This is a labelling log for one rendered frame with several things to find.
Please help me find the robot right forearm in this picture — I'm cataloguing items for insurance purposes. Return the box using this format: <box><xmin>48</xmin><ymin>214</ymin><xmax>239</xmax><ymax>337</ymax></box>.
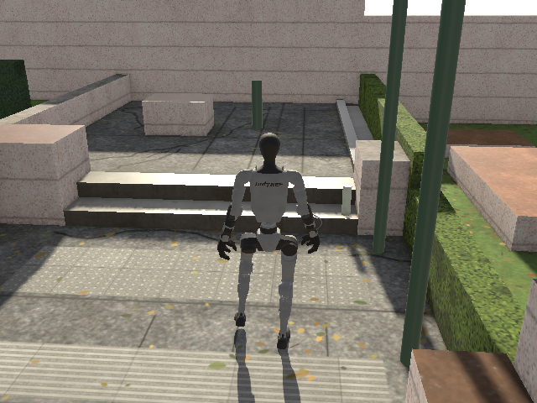
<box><xmin>301</xmin><ymin>202</ymin><xmax>318</xmax><ymax>238</ymax></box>

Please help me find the robot left thigh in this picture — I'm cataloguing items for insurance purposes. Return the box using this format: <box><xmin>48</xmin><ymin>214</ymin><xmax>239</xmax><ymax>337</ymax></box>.
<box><xmin>240</xmin><ymin>233</ymin><xmax>258</xmax><ymax>275</ymax></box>

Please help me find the left robot hand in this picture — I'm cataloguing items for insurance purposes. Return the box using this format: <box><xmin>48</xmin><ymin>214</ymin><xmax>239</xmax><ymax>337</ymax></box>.
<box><xmin>217</xmin><ymin>239</ymin><xmax>237</xmax><ymax>260</ymax></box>

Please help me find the right robot hand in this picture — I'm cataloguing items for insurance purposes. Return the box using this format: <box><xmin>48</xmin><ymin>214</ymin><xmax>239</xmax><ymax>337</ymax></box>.
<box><xmin>301</xmin><ymin>234</ymin><xmax>320</xmax><ymax>254</ymax></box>

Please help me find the right robot foot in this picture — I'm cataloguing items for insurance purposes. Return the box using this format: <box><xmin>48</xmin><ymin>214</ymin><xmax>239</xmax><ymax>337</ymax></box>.
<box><xmin>277</xmin><ymin>327</ymin><xmax>290</xmax><ymax>349</ymax></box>

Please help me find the robot left upper arm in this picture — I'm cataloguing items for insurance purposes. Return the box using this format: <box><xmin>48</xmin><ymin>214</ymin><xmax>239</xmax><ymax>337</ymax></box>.
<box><xmin>230</xmin><ymin>170</ymin><xmax>252</xmax><ymax>217</ymax></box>

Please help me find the robot left forearm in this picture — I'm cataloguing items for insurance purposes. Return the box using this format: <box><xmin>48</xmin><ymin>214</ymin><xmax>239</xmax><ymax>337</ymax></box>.
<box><xmin>220</xmin><ymin>204</ymin><xmax>237</xmax><ymax>242</ymax></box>

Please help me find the robot right upper arm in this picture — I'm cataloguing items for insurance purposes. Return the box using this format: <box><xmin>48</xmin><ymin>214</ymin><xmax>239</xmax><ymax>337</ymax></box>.
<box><xmin>287</xmin><ymin>170</ymin><xmax>310</xmax><ymax>216</ymax></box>

